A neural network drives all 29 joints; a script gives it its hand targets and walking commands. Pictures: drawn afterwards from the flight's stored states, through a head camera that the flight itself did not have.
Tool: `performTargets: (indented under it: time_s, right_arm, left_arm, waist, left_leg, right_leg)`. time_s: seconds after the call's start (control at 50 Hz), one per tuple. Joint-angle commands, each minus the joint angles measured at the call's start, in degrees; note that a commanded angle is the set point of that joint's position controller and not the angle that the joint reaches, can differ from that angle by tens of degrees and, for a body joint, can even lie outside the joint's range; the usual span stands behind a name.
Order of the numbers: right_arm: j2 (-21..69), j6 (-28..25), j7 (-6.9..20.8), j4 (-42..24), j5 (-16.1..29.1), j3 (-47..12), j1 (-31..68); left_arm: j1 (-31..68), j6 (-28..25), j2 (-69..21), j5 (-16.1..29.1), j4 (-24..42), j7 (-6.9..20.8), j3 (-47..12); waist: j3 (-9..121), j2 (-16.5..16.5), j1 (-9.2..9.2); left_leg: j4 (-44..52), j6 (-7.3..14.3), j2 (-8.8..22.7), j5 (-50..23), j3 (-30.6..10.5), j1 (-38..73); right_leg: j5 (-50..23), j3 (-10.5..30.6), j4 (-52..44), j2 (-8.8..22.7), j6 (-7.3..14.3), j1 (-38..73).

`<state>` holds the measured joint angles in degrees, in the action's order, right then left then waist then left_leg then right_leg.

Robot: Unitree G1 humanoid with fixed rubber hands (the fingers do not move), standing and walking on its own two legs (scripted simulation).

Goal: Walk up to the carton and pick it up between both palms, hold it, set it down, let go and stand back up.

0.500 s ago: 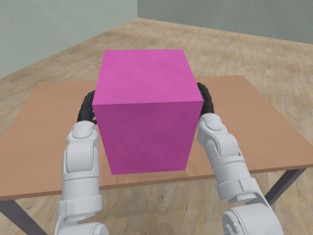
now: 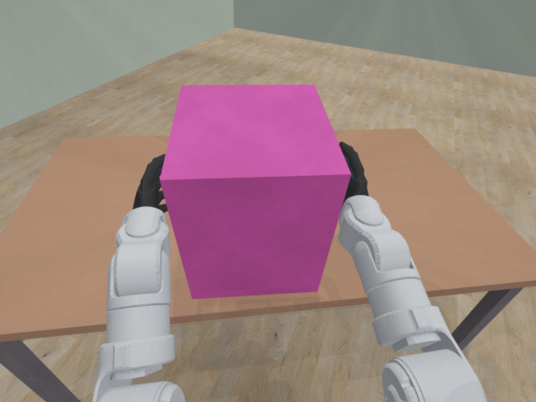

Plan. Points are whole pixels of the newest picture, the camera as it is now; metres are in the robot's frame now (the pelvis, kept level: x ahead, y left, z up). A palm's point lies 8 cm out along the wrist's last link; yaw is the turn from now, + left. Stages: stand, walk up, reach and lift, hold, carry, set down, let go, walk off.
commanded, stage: hold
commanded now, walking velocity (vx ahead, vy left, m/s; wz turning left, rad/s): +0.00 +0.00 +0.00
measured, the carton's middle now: (252, 193) +0.39 +0.01 +0.16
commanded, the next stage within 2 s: none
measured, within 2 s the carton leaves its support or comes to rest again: neither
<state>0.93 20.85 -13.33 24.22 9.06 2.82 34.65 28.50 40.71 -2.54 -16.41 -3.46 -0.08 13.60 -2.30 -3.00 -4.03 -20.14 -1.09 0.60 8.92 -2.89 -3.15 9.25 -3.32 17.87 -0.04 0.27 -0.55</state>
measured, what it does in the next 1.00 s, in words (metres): stands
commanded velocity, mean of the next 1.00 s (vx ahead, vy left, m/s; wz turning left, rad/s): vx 0.00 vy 0.00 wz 0.00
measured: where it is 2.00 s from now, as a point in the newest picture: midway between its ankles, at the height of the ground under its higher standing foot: outside the picture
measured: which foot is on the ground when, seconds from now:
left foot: down 0.00-1.00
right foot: down 0.00-1.00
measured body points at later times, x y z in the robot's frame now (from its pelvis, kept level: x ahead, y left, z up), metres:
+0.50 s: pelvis +0.00 +0.00 +0.00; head -0.04 +0.02 +0.45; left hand +0.36 +0.16 +0.17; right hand +0.37 -0.14 +0.18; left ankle +0.03 +0.13 -0.75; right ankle +0.02 -0.11 -0.75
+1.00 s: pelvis +0.01 +0.00 +0.00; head -0.02 +0.03 +0.45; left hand +0.37 +0.16 +0.16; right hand +0.38 -0.13 +0.16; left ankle +0.03 +0.13 -0.75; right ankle +0.02 -0.11 -0.75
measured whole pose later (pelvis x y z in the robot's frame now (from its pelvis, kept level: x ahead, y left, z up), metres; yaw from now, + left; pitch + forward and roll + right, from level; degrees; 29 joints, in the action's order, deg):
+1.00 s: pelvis +0.01 +0.00 +0.00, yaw +0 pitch -7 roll -1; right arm 0.9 19.8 -14.0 23.2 10.2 1.6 33.0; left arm 27.2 40.9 -2.4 -15.7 -1.8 -0.2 13.3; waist -3.0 -3.1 -4.2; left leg -19.6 -0.8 0.3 9.3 -2.9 -3.0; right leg 9.4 -3.3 16.8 0.2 -0.1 -0.2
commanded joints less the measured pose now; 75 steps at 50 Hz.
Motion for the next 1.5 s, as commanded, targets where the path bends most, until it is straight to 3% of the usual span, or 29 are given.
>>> performTargets:
  time_s: [0.0, 0.5, 0.52, 0.56, 0.58, 0.68, 0.8, 0.82, 0.84, 0.92, 1.06, 1.12, 1.18, 1.36, 1.48]
  right_arm:
    - [30.27, -4.5, 7.97, -17.74, 5.17, -25.14, 45.11]
    - [30.61, -3.9, 7.56, -18.31, 5.12, -25.54, 44.19]
    - [31.08, -3.01, 7.79, -13.27, 4.71, -24.24, 41.29]
    - [31.7, -3.62, 8.81, -11.43, 3.19, -22.18, 43.4]
    - [33.1, -4.22, 9.09, -12.63, 3.54, -23.15, 44.59]
    - [33.2, -5.4, 8.19, -15.1, 4.9, -26.12, 46.35]
    - [32.0, -5.38, 7.39, -17.67, 5.88, -27.29, 42.79]
    - [31.68, -5.34, 7.34, -18.43, 6.19, -27.33, 41.7]
    - [31.2, -4.92, 7.19, -18.42, 6.49, -28.03, 41.27]
    - [31.03, -4.44, 7.58, -17.82, 6.07, -26.84, 41.46]
    - [30.39, -5.08, 7.7, -22.28, 7.36, -28.22, 42.31]
    - [29.21, -4.19, 7.97, -20.01, 6.9, -26.99, 39.07]
    - [29.63, -3.69, 7.69, -21.42, 6.81, -27.58, 39.06]
    - [29.89, -3.35, 7.52, -23.64, 7.92, -29.48, 39.23]
    - [30.83, -3.4, 7.8, -21.51, 6.67, -28.67, 41.33]
  left_arm:
    - [47.07, -5.77, -29.62, 10.14, 12.81, 8.07, -30.53]
    - [46.96, -5.81, -28.95, 10.19, 13.35, 8.62, -30.32]
    - [47.28, -5.66, -27.78, 9.51, 11.36, 8.86, -28.66]
    - [50.43, -6.07, -28.52, 9.59, 10.65, 9.05, -28.51]
    - [50.92, -6.45, -28.66, 10.05, 11.6, 9.04, -28.51]
    - [48.87, -6.97, -29.14, 10.33, 10.6, 8.6, -28.75]
    - [47.17, -7.22, -28.73, 11.51, 14.48, 8.28, -30.85]
    - [46.65, -7.18, -29.1, 11.9, 15.83, 8.2, -32.03]
    - [45.74, -6.87, -28.06, 11.24, 15.31, 8.24, -31.05]
    - [45.85, -6.18, -27.91, 10.57, 14.83, 8.43, -30.35]
    - [45.71, -6.18, -29.13, 12.12, 18.81, 7.27, -34.1]
    - [44.74, -5.89, -29.2, 12.0, 19.27, 7.03, -34.32]
    - [42.89, -5.5, -27.73, 11.57, 18.52, 7.78, -32.9]
    - [42.53, -5.11, -27.49, 11.53, 20.26, 7.9, -32.62]
    - [43.09, -4.97, -27.28, 10.52, 16.16, 8.36, -30.31]
  waist:
    - [26.85, 5.71, -0.39]
    - [26.39, 5.28, -0.58]
    - [21.78, 5.04, -0.94]
    - [21.06, 5.27, -0.87]
    - [22.82, 5.1, -0.04]
    - [27.83, 4.47, 0.52]
    - [29.75, 5.27, -0.71]
    - [30.49, 5.81, -1.61]
    - [29.22, 5.4, -0.79]
    - [26.22, 5.48, -0.3]
    - [30.47, 7.5, -0.96]
    - [27.9, 8.13, -2.0]
    - [27.58, 5.81, -1.4]
    - [27.73, 5.37, -0.44]
    - [25.59, 3.68, 0.69]
  left_leg:
    - [1.43, -1.23, -2.99, -13.67, 3.14, 9.23]
    - [1.75, -1.05, -3.34, -12.91, 3.23, 8.26]
    - [3.51, -0.78, -3.29, -8.6, 3.5, 6.78]
    - [5.09, -0.19, -3.15, -3.49, 3.83, 4.48]
    - [4.78, 0.1, -3.1, -4.64, 3.69, 4.61]
    - [2.23, -0.38, -3.39, -12.75, 3.53, 7.61]
    - [0.65, -1.4, -3.43, -17.22, 2.98, 10.03]
    - [0.25, -1.94, -3.18, -19.1, 2.69, 11.1]
    - [0.17, -1.83, -3.36, -18.93, 2.71, 10.73]
    - [1.53, -1.48, -3.2, -15.42, 2.79, 8.61]
    - [-0.97, -2.72, -2.84, -21.88, 2.5, 11.95]
    - [-0.11, -3.11, -2.47, -20.77, 2.18, 11.61]
    - [0.26, -2.3, -3.01, -19.39, 2.45, 10.29]
    - [-0.07, -2.13, -3.04, -21.19, 2.52, 10.08]
    - [1.82, -0.42, -3.21, -14.39, 3.32, 7.76]
  right_leg:
    - [-8.98, -1.54, -1.84, -2.88, -2.57, 4.76]
    - [-10.46, -1.25, -1.66, -2.6, -2.93, 5.87]
    - [-6.02, -0.75, -2.68, -2.04, -3.04, 4.97]
    - [-0.87, -0.67, -3.14, -1.6, -2.84, 3.49]
    - [-2.31, -0.57, -2.87, -1.39, -2.88, 3.87]
    - [-11.49, -0.66, -1.75, -2.16, -3.35, 7.03]
    - [-13.7, -1.11, -1.57, -2.59, -3.32, 6.87]
    - [-15.31, -1.24, -1.26, -2.82, -3.23, 6.82]
    - [-15.34, -1.09, -1.38, -2.81, -3.29, 6.99]
    - [-11.06, -1.08, -2.11, -2.42, -3.06, 6.22]
    - [-13.31, -1.22, -1.36, -3.17, -2.54, 5.18]
    - [-11.74, -1.14, -1.65, -3.16, -2.14, 4.34]
    - [-13.57, -0.95, -1.61, -2.92, -2.66, 6.52]
    - [-15.99, -0.77, -1.21, -2.93, -2.94, 8.09]
    - [-13.09, -0.42, -1.77, -2.21, -3.14, 7.65]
